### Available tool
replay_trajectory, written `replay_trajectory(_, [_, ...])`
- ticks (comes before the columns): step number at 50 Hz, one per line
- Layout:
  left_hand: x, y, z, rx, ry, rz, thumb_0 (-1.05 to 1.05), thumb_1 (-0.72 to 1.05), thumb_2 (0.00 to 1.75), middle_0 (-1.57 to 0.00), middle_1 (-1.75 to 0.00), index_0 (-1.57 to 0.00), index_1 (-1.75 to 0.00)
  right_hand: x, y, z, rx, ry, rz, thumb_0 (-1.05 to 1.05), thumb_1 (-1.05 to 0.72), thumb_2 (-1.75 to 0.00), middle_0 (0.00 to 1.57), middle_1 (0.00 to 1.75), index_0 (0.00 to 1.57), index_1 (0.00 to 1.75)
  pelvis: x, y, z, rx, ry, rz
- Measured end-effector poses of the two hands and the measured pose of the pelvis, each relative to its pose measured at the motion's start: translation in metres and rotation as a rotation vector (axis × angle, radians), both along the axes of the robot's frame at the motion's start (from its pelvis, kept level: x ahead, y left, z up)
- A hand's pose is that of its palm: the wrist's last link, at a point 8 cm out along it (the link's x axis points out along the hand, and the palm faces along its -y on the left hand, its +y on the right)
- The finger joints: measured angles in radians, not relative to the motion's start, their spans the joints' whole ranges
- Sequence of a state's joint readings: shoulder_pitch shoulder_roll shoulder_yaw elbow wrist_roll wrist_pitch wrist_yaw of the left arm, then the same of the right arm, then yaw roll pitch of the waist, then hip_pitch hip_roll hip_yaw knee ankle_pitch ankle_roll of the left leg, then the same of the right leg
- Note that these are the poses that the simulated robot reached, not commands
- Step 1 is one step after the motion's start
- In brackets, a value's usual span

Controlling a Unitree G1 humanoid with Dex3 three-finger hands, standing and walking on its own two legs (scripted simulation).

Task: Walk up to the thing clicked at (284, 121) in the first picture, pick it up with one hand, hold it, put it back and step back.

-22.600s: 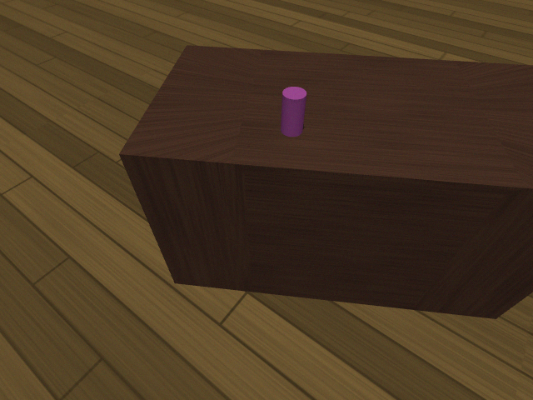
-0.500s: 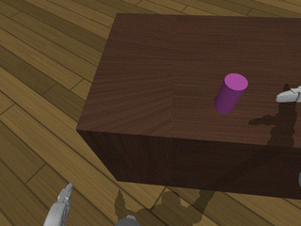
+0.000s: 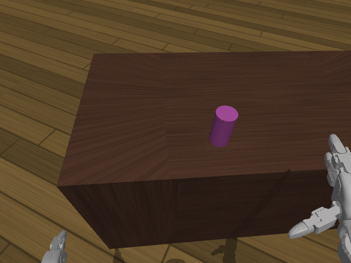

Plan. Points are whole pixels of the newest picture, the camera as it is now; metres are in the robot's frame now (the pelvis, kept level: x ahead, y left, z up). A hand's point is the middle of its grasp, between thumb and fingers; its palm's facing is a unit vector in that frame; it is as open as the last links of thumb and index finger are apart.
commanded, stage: sink last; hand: right
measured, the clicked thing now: (222, 127) +0.48 -0.15 +0.00
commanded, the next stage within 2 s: home in 0.46 s
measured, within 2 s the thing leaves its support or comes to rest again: neither
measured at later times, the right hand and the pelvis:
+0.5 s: hand out of the picture +0.12 -0.26 +0.13, palm faces +0.44 +0.79 -0.42, open 17.6 cm; pelvis -0.06 +0.02 +0.00, yaw -2 degrees
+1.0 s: hand out of the picture +0.11 -0.20 -0.04, palm faces +0.19 +0.95 -0.24, open 17.4 cm; pelvis -0.05 +0.00 +0.00, yaw -1 degrees
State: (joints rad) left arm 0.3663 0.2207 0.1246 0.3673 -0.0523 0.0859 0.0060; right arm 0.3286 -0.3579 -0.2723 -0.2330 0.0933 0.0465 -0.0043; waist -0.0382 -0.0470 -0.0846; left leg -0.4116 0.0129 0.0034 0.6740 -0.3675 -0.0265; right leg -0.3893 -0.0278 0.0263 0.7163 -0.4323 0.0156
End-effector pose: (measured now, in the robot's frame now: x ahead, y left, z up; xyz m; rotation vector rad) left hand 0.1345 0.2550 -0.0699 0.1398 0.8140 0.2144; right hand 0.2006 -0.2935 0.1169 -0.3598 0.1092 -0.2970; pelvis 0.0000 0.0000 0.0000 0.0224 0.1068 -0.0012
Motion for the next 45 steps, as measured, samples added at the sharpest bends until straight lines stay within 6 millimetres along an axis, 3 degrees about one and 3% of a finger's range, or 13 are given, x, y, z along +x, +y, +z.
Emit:
replay_trajectory(4, [0.002,0.004,0.000,0.009,-0.057,0.005,-0.01,-0.54,0.08,-0.06,-0.06,-0.05,-0.06,-0.032,-0.003,0.037,-0.108,-0.087,-0.051,-0.01,0.60,-0.04,0.07,0.06,0.07,0.05,-0.008,0.003,0.000,-0.007,-0.027,-0.009])
replay_trajectory(7, [0.005,0.004,0.010,0.008,-0.139,-0.010,-0.01,-0.54,0.08,-0.06,-0.06,-0.05,-0.06,-0.055,0.000,0.049,-0.145,-0.132,-0.073,-0.01,0.60,-0.04,0.07,0.06,0.06,0.05,-0.015,0.006,-0.001,-0.017,-0.048,-0.011])
replay_trajectory(15, [-0.013,0.017,0.019,0.027,-0.173,-0.036,-0.01,-0.54,0.07,-0.06,-0.05,-0.05,-0.06,-0.112,0.002,0.037,-0.104,-0.123,-0.140,-0.01,0.60,-0.04,0.06,0.06,0.06,0.05,-0.035,0.016,-0.001,-0.034,-0.088,-0.026])
replay_trajectory(22, [-0.038,0.023,0.012,0.065,-0.143,-0.040,-0.01,-0.54,0.07,-0.05,-0.05,-0.05,-0.06,-0.120,-0.001,0.039,-0.142,-0.174,-0.142,-0.01,0.60,-0.04,0.06,0.06,0.06,0.05,-0.053,0.021,-0.002,-0.034,-0.098,-0.030])
replay_trajectory(28, [-0.047,0.014,0.018,0.058,-0.181,-0.045,-0.01,-0.55,0.08,-0.06,-0.06,-0.05,-0.06,-0.122,-0.004,0.017,-0.110,-0.119,-0.126,-0.01,0.58,-0.04,0.06,0.06,0.06,0.05,-0.060,0.018,-0.001,-0.033,-0.101,-0.021])
replay_trajectory(34, [-0.043,-0.002,0.027,0.056,-0.228,-0.081,-0.01,-0.49,0.17,-0.09,-0.10,-0.08,-0.11,-0.126,-0.010,-0.004,-0.076,-0.083,-0.134,-0.01,0.56,-0.05,0.06,0.06,0.06,0.05,-0.059,0.014,-0.001,-0.029,-0.103,-0.020])
replay_trajectory(38, [-0.036,-0.027,0.018,0.013,-0.213,-0.126,-0.01,-0.32,0.33,-0.11,-0.15,-0.11,-0.15,-0.127,-0.012,-0.032,-0.018,-0.006,-0.149,-0.01,0.57,-0.04,0.06,0.05,0.06,0.05,-0.059,0.011,-0.001,-0.024,-0.096,-0.018])
replay_trajectory(41, [-0.031,-0.042,0.010,-0.022,-0.194,-0.151,-0.01,-0.14,0.46,-0.13,-0.18,-0.13,-0.18,-0.127,-0.001,-0.063,0.054,0.103,-0.136,-0.01,0.57,-0.04,0.06,0.05,0.05,0.05,-0.058,0.007,-0.002,-0.021,-0.085,-0.019])
replay_trajectory(45, [-0.027,-0.041,0.009,-0.012,-0.196,-0.141,0.00,0.13,0.58,-0.15,-0.21,-0.15,-0.21,-0.126,0.024,-0.098,0.145,0.246,-0.091,-0.01,0.56,-0.05,0.06,0.05,0.05,0.05,-0.055,0.003,-0.002,-0.021,-0.071,-0.019])
